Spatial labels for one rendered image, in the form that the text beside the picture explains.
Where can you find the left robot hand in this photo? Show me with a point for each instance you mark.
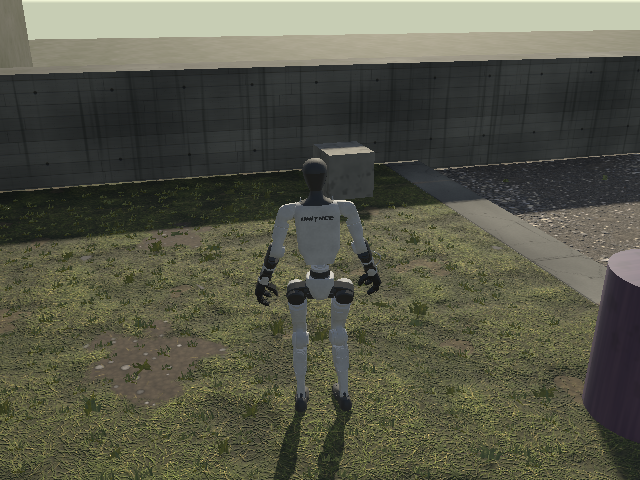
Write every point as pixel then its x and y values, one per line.
pixel 260 291

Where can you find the right robot upper arm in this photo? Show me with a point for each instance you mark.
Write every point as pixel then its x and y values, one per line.
pixel 348 209

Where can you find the robot left forearm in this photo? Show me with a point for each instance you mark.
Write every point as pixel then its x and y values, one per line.
pixel 268 268

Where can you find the left robot thigh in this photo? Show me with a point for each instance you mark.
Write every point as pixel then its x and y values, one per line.
pixel 297 301

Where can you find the right robot hand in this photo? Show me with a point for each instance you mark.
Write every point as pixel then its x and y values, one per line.
pixel 368 280

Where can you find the robot right foot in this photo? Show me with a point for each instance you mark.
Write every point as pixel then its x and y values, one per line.
pixel 344 402

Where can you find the left robot upper arm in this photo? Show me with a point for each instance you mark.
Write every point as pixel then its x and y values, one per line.
pixel 285 213

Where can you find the robot right forearm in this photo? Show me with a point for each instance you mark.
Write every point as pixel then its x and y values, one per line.
pixel 367 261

